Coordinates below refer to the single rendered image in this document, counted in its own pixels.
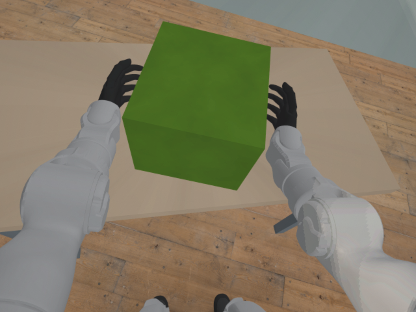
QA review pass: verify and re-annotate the robot right upper arm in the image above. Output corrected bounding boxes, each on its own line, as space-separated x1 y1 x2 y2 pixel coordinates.
296 198 416 312

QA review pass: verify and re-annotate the carton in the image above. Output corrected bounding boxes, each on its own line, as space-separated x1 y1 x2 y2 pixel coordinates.
122 21 271 190

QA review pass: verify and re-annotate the left robot hand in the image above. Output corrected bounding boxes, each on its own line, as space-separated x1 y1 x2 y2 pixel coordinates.
98 58 143 108

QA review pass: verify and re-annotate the left robot forearm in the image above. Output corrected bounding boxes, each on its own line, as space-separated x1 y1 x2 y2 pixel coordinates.
20 100 121 223

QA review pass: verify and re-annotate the right robot hand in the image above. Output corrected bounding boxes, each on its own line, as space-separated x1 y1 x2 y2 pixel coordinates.
267 82 297 130

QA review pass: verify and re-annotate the robot left upper arm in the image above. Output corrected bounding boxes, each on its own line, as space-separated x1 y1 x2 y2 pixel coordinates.
0 162 110 312

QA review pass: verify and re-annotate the left robot foot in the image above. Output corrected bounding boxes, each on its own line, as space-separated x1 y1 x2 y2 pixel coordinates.
155 296 168 308

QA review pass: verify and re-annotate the right robot forearm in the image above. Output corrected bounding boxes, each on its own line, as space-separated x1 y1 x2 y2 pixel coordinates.
266 125 384 237

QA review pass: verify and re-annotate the table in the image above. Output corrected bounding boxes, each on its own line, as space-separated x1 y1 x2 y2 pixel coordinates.
0 40 400 259

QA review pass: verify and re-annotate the robot left shin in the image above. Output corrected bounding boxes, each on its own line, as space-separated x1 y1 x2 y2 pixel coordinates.
144 298 164 307

